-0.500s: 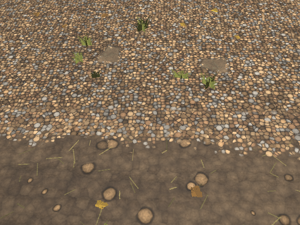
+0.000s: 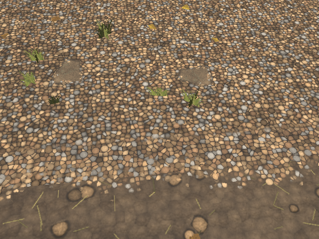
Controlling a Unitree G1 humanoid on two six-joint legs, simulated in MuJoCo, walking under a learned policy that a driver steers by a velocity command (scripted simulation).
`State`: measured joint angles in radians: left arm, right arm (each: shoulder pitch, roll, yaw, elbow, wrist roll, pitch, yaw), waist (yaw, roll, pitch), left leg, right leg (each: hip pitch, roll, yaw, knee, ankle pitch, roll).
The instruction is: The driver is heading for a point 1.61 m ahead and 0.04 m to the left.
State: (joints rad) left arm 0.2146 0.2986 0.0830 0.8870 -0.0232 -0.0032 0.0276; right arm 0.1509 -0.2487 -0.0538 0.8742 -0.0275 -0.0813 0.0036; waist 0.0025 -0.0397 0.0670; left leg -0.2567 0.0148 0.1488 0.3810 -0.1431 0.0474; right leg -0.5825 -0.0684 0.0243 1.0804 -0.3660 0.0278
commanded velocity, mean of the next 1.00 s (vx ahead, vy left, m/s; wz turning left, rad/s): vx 0.05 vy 0.00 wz -0.09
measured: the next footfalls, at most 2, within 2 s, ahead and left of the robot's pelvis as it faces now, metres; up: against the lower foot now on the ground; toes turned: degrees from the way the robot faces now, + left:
right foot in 0.22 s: +0.16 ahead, -0.14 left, +0.00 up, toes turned -6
left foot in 0.52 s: +0.12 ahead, +0.11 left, +0.00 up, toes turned -3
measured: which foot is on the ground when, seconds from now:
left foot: down 0.00-0.24, up 0.26-0.50, down 0.52-1.00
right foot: up 0.00-0.20, down 0.22-1.00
